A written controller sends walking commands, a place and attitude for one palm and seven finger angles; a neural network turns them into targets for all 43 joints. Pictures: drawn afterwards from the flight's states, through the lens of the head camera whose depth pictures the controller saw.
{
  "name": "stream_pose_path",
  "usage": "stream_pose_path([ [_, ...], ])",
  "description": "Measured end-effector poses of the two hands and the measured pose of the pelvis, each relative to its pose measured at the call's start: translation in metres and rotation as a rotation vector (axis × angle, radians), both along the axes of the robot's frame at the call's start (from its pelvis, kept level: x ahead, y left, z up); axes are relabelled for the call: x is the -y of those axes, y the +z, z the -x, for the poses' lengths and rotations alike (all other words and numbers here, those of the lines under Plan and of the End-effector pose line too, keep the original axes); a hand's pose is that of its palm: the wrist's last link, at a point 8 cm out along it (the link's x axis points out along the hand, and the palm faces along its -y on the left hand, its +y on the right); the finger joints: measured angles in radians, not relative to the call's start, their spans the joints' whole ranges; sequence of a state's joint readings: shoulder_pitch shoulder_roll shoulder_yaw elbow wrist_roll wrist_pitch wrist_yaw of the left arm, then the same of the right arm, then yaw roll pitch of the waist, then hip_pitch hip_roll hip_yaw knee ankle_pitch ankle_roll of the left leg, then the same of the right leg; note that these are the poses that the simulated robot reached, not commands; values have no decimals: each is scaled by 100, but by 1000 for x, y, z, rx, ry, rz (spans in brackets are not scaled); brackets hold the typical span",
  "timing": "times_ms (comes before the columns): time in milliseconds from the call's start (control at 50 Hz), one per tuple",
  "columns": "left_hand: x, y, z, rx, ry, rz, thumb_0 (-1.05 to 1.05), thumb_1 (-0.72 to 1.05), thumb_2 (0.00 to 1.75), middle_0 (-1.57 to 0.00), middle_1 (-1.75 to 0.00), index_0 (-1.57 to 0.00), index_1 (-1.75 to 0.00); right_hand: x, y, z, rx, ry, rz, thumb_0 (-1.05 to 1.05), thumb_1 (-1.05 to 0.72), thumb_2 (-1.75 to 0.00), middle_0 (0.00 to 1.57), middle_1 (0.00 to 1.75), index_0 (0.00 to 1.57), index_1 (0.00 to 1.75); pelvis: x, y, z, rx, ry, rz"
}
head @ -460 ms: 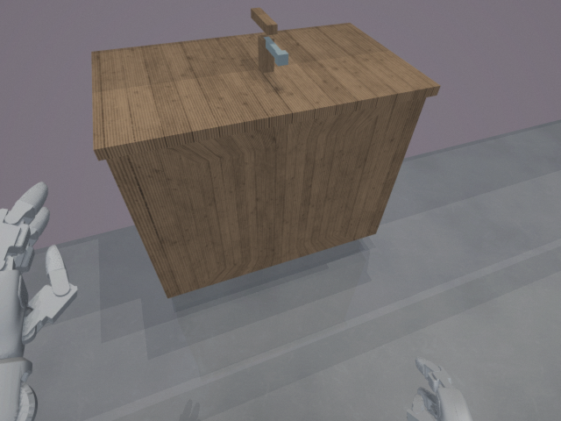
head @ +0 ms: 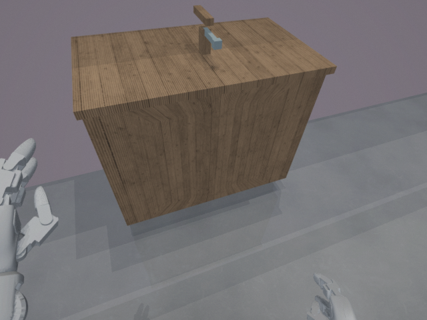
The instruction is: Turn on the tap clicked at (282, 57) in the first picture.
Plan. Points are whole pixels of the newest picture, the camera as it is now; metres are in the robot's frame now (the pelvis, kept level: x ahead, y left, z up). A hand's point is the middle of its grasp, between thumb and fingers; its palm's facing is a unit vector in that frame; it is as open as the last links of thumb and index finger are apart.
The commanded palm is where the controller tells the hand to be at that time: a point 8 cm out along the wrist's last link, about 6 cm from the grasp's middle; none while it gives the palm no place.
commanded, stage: walk to a spot facing it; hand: left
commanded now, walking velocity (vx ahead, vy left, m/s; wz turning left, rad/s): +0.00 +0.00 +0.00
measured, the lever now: (216, 43) +0.92 +0.05 +0.11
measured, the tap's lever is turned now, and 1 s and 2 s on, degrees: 0 0 0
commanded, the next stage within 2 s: none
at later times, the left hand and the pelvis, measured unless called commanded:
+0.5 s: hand (101, 210) +0.23 +0.19 +0.15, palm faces +0.28 -0.88 -0.37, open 7.4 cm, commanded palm +0.18 +0.24 +0.18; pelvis -0.02 -0.01 -0.02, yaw -9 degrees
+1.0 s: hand (197, 199) +0.26 +0.05 +0.16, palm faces -0.08 -0.88 -0.46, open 7.4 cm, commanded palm +0.23 +0.13 +0.18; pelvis -0.04 -0.05 -0.01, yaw -28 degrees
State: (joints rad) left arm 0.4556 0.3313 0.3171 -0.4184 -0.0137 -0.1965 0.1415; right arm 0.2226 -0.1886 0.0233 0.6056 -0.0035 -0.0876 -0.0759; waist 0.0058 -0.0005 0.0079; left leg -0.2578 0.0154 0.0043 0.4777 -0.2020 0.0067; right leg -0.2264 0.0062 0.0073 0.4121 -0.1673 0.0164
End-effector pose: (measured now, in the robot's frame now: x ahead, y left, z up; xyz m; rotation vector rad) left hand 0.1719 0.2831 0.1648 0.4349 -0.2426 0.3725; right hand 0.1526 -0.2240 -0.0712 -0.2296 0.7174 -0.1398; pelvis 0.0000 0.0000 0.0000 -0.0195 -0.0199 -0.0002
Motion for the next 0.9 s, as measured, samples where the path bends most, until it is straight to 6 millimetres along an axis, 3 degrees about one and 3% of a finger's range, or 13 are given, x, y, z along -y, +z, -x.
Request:
stream_pose_path([
  [220,3,2,-3,21,-6,-9,1,89,90,-21,-30,-21,-30,1,-2,4,21,-20,-21,1,-90,-90,20,30,20,30,1,-4,6,-6,-56,-10],
  [380,31,-4,-19,40,-79,-11,1,89,90,-21,-30,-21,-30,20,-12,14,47,-77,-41,1,-90,-90,20,30,20,30,11,-17,15,-9,-115,-32],
  [500,53,1,-26,58,-159,-30,1,89,90,-21,-30,-21,-30,39,-24,39,-10,-140,-33,1,-90,-90,20,30,20,30,14,-22,19,-24,-153,-43],
  [680,62,7,-43,39,-220,-93,1,89,90,-21,-30,-21,-30,48,-33,82,-39,-273,-56,1,-90,-90,20,30,20,30,12,-22,23,-8,-265,-55],
  [780,99,6,-55,34,-284,-96,1,89,90,-21,-30,-21,-30,52,-42,101,-12,-295,-124,1,-90,-90,20,30,20,30,27,-24,27,6,-347,-37],
  [840,131,3,-62,58,-358,-101,1,89,90,-20,-30,-21,-30,62,-52,114,-10,-306,-140,1,-90,-90,20,30,20,30,38,-31,36,7,-371,-28],
  [900,156,2,-67,35,-432,-75,1,89,90,-21,-30,-21,-30,76,-51,132,-47,-360,-134,1,-90,-90,20,30,20,30,41,-26,42,0,-417,-40],
])
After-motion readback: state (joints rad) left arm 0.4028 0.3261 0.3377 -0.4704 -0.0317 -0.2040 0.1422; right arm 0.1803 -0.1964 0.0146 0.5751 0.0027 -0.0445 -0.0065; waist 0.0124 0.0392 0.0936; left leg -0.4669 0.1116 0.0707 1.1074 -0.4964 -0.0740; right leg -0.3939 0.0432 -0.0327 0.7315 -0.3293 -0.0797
